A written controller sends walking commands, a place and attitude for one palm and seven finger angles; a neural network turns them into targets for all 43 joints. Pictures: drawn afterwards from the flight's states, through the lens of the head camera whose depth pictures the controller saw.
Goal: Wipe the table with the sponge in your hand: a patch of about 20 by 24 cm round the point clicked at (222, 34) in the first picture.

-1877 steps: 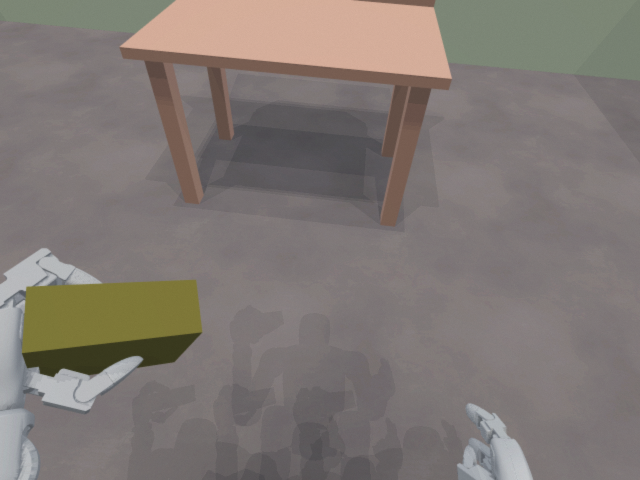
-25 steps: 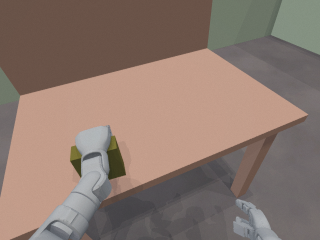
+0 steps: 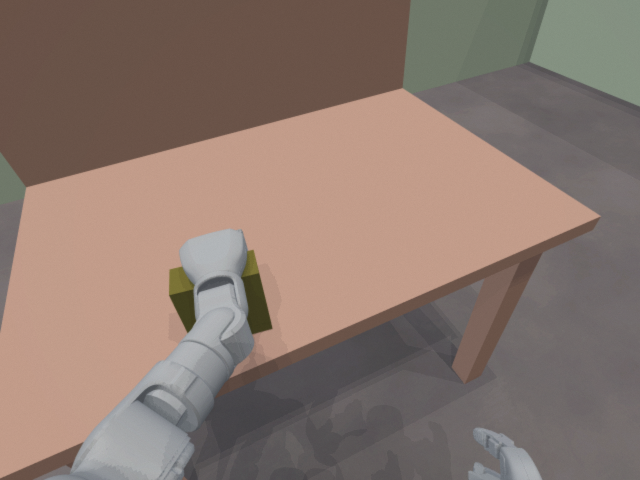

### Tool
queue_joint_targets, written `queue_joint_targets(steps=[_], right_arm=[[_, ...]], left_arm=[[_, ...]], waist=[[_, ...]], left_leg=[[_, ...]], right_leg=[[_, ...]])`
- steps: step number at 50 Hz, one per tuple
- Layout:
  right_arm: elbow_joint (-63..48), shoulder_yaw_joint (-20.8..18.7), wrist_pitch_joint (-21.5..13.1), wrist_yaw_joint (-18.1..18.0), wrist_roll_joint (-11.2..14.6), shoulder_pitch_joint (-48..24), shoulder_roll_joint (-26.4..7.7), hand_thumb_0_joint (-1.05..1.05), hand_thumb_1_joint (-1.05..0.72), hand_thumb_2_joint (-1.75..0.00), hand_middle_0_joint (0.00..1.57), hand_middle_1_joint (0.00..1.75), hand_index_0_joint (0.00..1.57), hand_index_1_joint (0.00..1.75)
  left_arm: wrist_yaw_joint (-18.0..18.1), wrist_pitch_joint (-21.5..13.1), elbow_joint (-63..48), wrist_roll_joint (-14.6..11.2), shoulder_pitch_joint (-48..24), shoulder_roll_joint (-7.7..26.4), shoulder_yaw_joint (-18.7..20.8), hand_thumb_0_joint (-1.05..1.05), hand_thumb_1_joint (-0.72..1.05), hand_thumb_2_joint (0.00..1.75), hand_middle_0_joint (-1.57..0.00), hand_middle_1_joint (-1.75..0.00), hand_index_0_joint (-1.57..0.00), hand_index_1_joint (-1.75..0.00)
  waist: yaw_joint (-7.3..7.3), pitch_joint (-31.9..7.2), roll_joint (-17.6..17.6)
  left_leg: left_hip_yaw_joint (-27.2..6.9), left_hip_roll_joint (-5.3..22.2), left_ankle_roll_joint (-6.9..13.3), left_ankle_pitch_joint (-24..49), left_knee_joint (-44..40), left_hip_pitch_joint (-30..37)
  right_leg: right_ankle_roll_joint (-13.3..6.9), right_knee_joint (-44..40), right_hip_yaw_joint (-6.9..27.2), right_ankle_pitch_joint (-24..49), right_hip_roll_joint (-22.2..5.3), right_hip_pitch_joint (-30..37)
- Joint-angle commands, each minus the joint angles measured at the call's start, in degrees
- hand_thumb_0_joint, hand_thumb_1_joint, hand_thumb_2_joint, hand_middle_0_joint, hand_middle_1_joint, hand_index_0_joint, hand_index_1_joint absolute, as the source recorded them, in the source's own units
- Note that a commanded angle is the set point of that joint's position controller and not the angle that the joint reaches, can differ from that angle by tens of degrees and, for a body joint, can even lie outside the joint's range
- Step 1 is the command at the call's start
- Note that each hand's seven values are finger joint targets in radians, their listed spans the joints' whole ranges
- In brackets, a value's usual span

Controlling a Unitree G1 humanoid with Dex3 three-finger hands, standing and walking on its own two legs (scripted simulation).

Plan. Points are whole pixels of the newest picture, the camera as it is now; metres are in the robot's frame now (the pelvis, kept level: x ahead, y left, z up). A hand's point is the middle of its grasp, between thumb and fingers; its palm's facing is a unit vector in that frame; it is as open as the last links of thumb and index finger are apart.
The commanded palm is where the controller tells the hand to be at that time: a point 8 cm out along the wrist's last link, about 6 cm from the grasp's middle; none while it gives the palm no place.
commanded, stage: wipe forward along the third lane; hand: left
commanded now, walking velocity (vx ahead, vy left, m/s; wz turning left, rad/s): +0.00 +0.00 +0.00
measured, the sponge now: (227, 309) +0.36 +0.18 -0.01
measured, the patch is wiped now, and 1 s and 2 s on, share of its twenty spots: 0.70 0.70 0.95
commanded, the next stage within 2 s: wipe back along the third lane in 1.64 s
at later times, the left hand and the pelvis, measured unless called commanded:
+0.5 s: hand (238, 256) +0.42 +0.16 +0.05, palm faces -0.08 -0.04 -1.00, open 9.6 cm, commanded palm +0.41 +0.17 +0.09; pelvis +0.01 +0.00 +0.00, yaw -1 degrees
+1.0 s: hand (228, 233) +0.47 +0.19 +0.05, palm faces -0.09 -0.01 -1.00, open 9.6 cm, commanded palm +0.46 +0.19 +0.10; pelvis +0.00 +0.01 -0.01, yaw -2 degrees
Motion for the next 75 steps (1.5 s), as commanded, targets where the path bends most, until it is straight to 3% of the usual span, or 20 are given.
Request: queue_joint_targets(steps=[1, 3, 7, 8, 12, 16, 18, 24, 28, 37, 41, 44, 48, 51, 54, 57, 65, 68, 72, 75], right_arm=[[-8.13, -1.98, -2.76, 0.15, 0.26, -9.40, -5.21, 0.00, -0.90, -0.90, 0.20, 0.30, 0.20, 0.30], [-7.87, -1.81, -2.40, 0.03, -0.04, -9.44, -5.30, 0.00, -0.90, -0.90, 0.20, 0.30, 0.20, 0.30], [-7.04, -1.66, -1.74, -0.35, -0.34, -8.11, -5.43, 0.00, -0.90, -0.90, 0.20, 0.30, 0.20, 0.30], [-7.05, -1.60, -1.43, -0.48, -0.44, -8.30, -5.46, 0.00, -0.90, -0.90, 0.20, 0.30, 0.20, 0.30], [-6.19, -1.46, -0.97, -0.99, -0.76, -6.62, -5.56, 0.00, -0.90, -0.90, 0.20, 0.30, 0.20, 0.30], [-6.12, -1.77, -0.60, -1.06, -1.06, -4.97, -5.90, 0.00, -0.90, -0.90, 0.20, 0.30, 0.20, 0.30], [-6.48, -1.96, -0.36, -1.15, -1.20, -4.51, -6.09, 0.00, -0.90, -0.90, 0.20, 0.30, 0.20, 0.30], [-5.71, -2.08, -0.20, -1.35, -1.21, -2.01, -6.79, 0.00, -0.90, -0.90, 0.20, 0.30, 0.20, 0.30], [-5.93, -2.48, -0.35, -1.22, -1.43, -0.90, -6.88, 0.00, -0.90, -0.90, 0.20, 0.30, 0.20, 0.30], [-5.09, -2.51, -0.94, -1.26, -1.38, 1.68, -7.80, 0.00, -0.90, -0.90, 0.20, 0.30, 0.20, 0.30], [-4.30, -2.44, -1.52, -1.33, -1.40, 3.04, -8.02, 0.00, -0.90, -0.90, 0.20, 0.30, 0.20, 0.30], [-3.54, -2.77, -2.20, -1.31, -1.64, 4.87, -8.36, 0.00, -0.90, -0.90, 0.20, 0.30, 0.20, 0.30], [-3.65, -3.08, -2.64, -1.05, -1.78, 5.82, -8.05, 0.00, -0.90, -0.90, 0.20, 0.30, 0.20, 0.30], [-3.37, -2.89, -2.69, -0.96, -1.85, 7.10, -8.89, 0.00, -0.90, -0.90, 0.20, 0.30, 0.20, 0.30], [-2.85, -3.01, -3.02, -0.92, -1.95, 8.56, -9.16, 0.00, -0.90, -0.90, 0.20, 0.30, 0.20, 0.30], [-2.80, -3.09, -2.97, -0.52, -2.33, 10.05, -9.42, 0.00, -0.90, -0.90, 0.20, 0.30, 0.20, 0.30], [-2.81, -3.87, -3.19, 0.36, -2.48, 12.21, -9.28, 0.00, -0.90, -0.90, 0.20, 0.30, 0.20, 0.30], [-2.09, -4.03, -3.45, 0.34, -2.63, 12.78, -9.76, 0.00, -0.90, -0.90, 0.20, 0.30, 0.20, 0.30], [-1.20, -3.74, -3.81, 0.43, -2.89, 14.20, -10.15, 0.00, -0.90, -0.90, 0.20, 0.30, 0.20, 0.30], [-0.87, -3.93, -4.19, 0.68, -3.11, 14.98, -10.29, 0.00, -0.90, -0.90, 0.20, 0.30, 0.20, 0.30]], left_arm=[[1.94, -1.55, -5.91, 1.46, -26.38, 0.92, 0.68, 0.00, 0.10, 1.30, -1.20, -1.60, -1.20, -1.60], [2.11, -1.54, -4.19, 1.66, -27.14, 3.05, 2.89, 0.00, 0.10, 1.30, -1.20, -1.60, -1.20, -1.60], [3.43, -1.26, 0.34, 2.25, -30.07, 3.97, 4.24, 0.00, 0.10, 1.30, -1.20, -1.60, -1.20, -1.60], [3.45, -1.13, 1.34, 2.21, -29.17, 7.00, 6.94, 0.00, 0.10, 1.30, -1.20, -1.60, -1.20, -1.60], [4.05, -0.86, 6.21, 3.82, -32.76, 6.90, 6.49, 0.00, 0.10, 1.30, -1.20, -1.60, -1.20, -1.60], [3.96, -1.23, 8.44, 4.26, -33.04, 7.59, 7.35, 0.00, 0.10, 1.30, -1.20, -1.60, -1.20, -1.60], [3.52, -1.38, 9.27, 3.82, -30.92, 8.94, 8.99, 0.00, 0.10, 1.30, -1.20, -1.60, -1.20, -1.60], [3.44, -2.06, 11.86, 5.03, -34.79, 10.62, 8.90, 0.00, 0.10, 1.30, -1.20, -1.60, -1.20, -1.60], [3.36, -2.80, 12.27, 4.48, -32.90, 12.78, 11.37, 0.00, 0.10, 1.30, -1.20, -1.60, -1.20, -1.60], [3.71, -3.12, 15.64, 5.40, -37.61, 15.31, 11.20, 0.00, 0.10, 1.30, -1.20, -1.60, -1.20, -1.60], [4.01, -3.28, 17.81, 6.21, -42.54, 16.71, 11.29, 0.00, 0.10, 1.30, -1.20, -1.60, -1.20, -1.60], [4.14, -3.75, 19.56, 6.63, -44.89, 18.85, 12.71, 0.00, 0.10, 1.30, -1.20, -1.60, -1.20, -1.60], [4.11, -4.09, 19.62, 5.96, -47.49, 17.21, 12.20, 0.00, 0.10, 1.30, -1.20, -1.60, -1.20, -1.60], [3.85, -3.92, 22.41, 5.84, -46.25, 20.87, 14.13, 0.00, 0.10, 1.30, -1.20, -1.60, -1.20, -1.60], [3.56, -4.42, 22.76, 6.50, -50.18, 22.33, 14.23, 0.00, 0.10, 1.30, -1.20, -1.60, -1.20, -1.60], [3.27, -4.68, 24.43, 8.12, -48.06, 24.15, 15.24, 0.00, 0.10, 1.30, -1.20, -1.60, -1.20, -1.60], [2.60, -6.32, 25.06, 7.68, -47.47, 20.85, 13.76, 0.00, 0.10, 1.30, -1.20, -1.60, -1.20, -1.60], [3.32, -6.77, 25.17, 7.72, -50.48, 24.00, 16.07, 0.00, 0.10, 1.30, -1.20, -1.60, -1.20, -1.60], [4.46, -5.96, 28.51, 9.54, -53.50, 24.61, 15.10, 0.00, 0.10, 1.30, -1.20, -1.60, -1.20, -1.60], [4.80, -5.84, 29.17, 9.64, -56.51, 25.19, 15.40, 0.00, 0.10, 1.30, -1.20, -1.60, -1.20, -1.60]], waist=[[-1.86, -13.50, -7.61], [-1.17, -13.92, -7.96], [-2.18, -13.75, -8.74], [-1.16, -14.20, -8.96], [-2.77, -12.92, -7.81], [-2.95, -16.04, -7.23], [-2.47, -18.09, -9.73], [-4.49, -14.60, -8.06], [-3.29, -18.30, -7.88], [-5.60, -15.44, -7.69], [-6.91, -15.21, -5.28], [-7.41, -18.25, -5.94], [-8.11, -21.55, -4.96], [-8.16, -21.26, -7.04], [-9.28, -20.83, -5.59], [-8.78, -21.16, -4.32], [-9.00, -21.80, -2.22], [-9.44, -21.78, -2.54], [-10.91, -19.91, -2.52], [-11.10, -22.30, -0.59]], left_leg=[[0.40, -2.07, 2.72, 5.12, -0.69, 8.41], [0.44, -2.02, 2.66, 5.29, -0.99, 7.60], [1.22, -2.06, 2.58, 4.55, -0.57, 5.60], [0.95, -1.89, 2.43, 4.62, -1.08, 4.69], [1.44, -1.70, 2.49, 3.21, -0.45, 3.26], [1.82, -1.50, 2.61, 5.26, 0.55, 2.84], [1.82, -1.42, 2.67, 6.95, 0.60, 1.80], [1.94, -1.04, 2.78, 4.86, 0.90, 0.00], [2.20, -1.13, 2.85, 7.16, 1.33, -0.59], [2.27, -0.78, 3.07, 4.31, 1.41, -2.24], [1.88, -0.51, 3.06, 3.19, 1.66, -2.70], [1.56, -0.29, 3.19, 3.86, 2.41, -2.53], [1.64, -0.06, 3.21, 6.06, 3.40, -1.80], [1.71, -0.12, 3.25, 5.48, 3.70, -4.05], [1.48, 0.02, 3.39, 5.65, 3.96, -4.25], [1.67, 0.05, 3.34, 6.96, 4.75, -4.88], [0.48, 0.89, 3.28, 10.44, 5.40, -1.83], [0.00, 1.11, 3.32, 10.21, 5.43, -2.16], [-0.55, 1.38, 3.24, 8.39, 5.79, -3.29], [-1.17, 1.80, 3.10, 9.58, 6.47, -1.67]], right_leg=[[2.29, -5.71, 4.62, 17.34, -1.91, -0.94], [2.25, -5.87, 5.01, 17.91, -1.87, -0.53], [2.83, -5.36, 5.38, 19.02, -2.40, -0.41], [2.70, -5.63, 5.76, 18.77, -2.31, 0.43], [3.03, -5.38, 5.99, 17.31, -2.60, -1.54], [3.07, -4.49, 6.36, 21.36, -2.71, -0.25], [3.33, -4.42, 6.82, 25.31, -2.80, 2.31], [3.56, -4.44, 6.73, 22.53, -2.75, -1.15], [3.42, -3.92, 7.12, 26.98, -2.86, 1.87], [3.88, -4.53, 6.75, 22.23, -2.69, -1.72], [3.78, -4.23, 6.50, 19.15, -2.46, -4.24], [3.94, -3.43, 6.32, 19.54, -2.22, -4.09], [4.00, -2.44, 5.96, 22.95, -2.16, -3.69], [4.39, -2.56, 6.44, 24.03, -2.30, -2.64], [4.45, -2.31, 6.36, 23.92, -2.18, -3.95], [4.07, -1.79, 6.24, 25.87, -2.01, -4.08], [3.50, -1.05, 4.28, 24.58, -0.81, -8.32], [3.39, -0.97, 4.23, 23.25, -0.73, -9.29], [3.30, -0.67, 3.76, 19.18, -0.26, -13.17], [3.10, 0.10, 3.41, 17.89, 0.03, -15.08]])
